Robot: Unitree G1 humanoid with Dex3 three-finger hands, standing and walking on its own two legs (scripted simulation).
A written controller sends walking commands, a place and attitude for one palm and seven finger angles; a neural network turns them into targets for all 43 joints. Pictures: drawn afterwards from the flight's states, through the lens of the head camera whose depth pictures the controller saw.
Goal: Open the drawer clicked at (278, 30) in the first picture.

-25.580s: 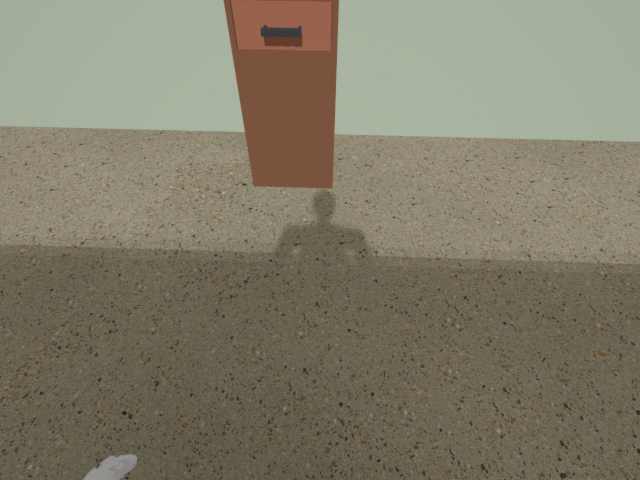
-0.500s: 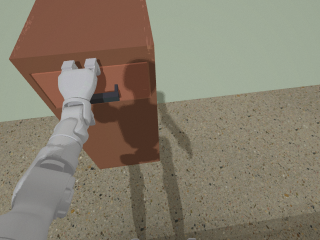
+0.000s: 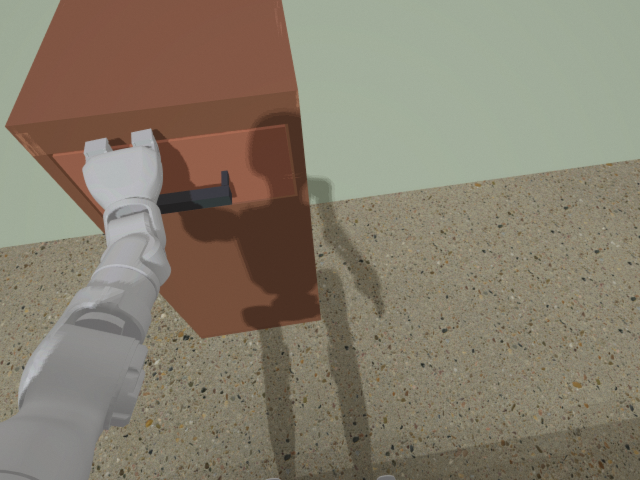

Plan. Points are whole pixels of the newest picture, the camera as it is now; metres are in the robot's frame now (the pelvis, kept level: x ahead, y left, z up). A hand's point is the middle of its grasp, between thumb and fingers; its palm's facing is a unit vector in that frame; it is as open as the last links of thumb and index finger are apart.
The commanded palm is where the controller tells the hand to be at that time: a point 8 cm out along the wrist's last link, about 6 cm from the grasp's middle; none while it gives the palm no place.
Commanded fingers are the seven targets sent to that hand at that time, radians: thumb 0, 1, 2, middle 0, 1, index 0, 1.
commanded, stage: re-aim the fingers above the handle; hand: left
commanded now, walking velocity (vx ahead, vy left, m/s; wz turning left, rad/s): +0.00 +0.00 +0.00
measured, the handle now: (187, 191) +0.54 +0.20 -0.01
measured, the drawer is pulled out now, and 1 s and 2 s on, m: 0.00 0.00 0.00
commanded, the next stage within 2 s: lower the fingers behind the handle in 0.48 s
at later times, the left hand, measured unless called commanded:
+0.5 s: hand (122, 211) +0.46 +0.26 +0.05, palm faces -0.07 +0.08 -0.99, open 13.8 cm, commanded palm +0.44 +0.20 +0.10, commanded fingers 0.00 -0.50 0.30 -0.30 -1.20 -0.30 -1.20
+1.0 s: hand (161, 227) +0.46 +0.22 +0.01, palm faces -0.11 +0.05 -0.99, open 13.8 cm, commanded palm +0.45 +0.18 +0.07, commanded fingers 0.00 -0.50 0.30 -0.30 -1.20 -0.30 -1.20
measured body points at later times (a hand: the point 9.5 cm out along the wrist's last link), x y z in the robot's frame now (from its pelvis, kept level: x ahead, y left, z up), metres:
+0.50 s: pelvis +0.00 +0.00 +0.00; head +0.08 -0.03 +0.44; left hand +0.46 +0.25 +0.10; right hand +0.07 -0.25 -0.15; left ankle -0.01 +0.09 -0.72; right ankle -0.02 -0.11 -0.72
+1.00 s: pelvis +0.00 +0.00 -0.01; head +0.09 -0.02 +0.43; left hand +0.46 +0.21 +0.07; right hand +0.04 -0.25 -0.16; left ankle -0.01 +0.09 -0.72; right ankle -0.02 -0.11 -0.72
